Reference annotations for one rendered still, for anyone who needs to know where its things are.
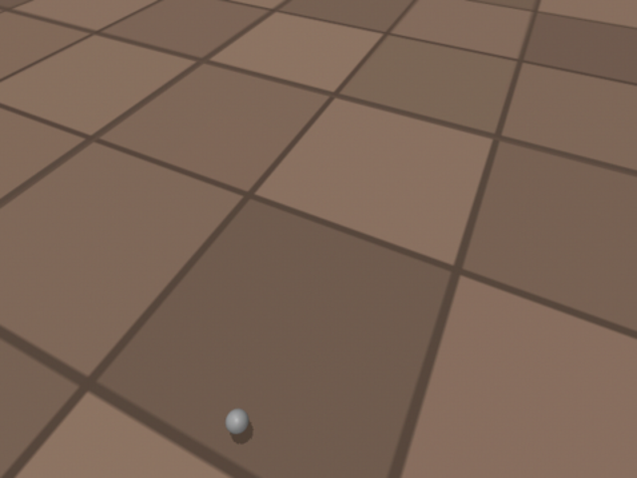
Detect ball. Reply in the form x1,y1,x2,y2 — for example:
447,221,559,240
225,408,249,434

